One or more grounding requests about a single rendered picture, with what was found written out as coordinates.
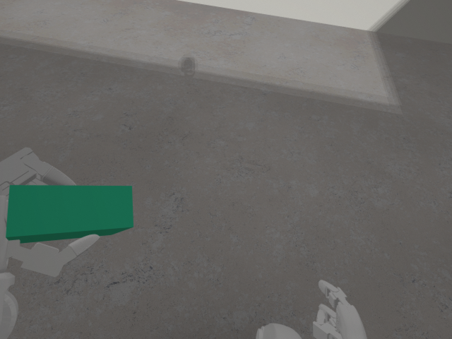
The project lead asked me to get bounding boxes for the right robot thigh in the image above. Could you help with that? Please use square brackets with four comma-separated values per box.
[256, 323, 302, 339]

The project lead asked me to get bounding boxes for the robot left hand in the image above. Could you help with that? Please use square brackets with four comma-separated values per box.
[0, 148, 100, 277]

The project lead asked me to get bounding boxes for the robot right hand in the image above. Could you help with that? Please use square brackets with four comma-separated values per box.
[313, 280, 367, 339]

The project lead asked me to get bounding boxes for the sponge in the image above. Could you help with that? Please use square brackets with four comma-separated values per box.
[6, 185, 133, 244]

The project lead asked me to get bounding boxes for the left robot forearm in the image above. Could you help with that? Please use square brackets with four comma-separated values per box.
[0, 273, 18, 339]

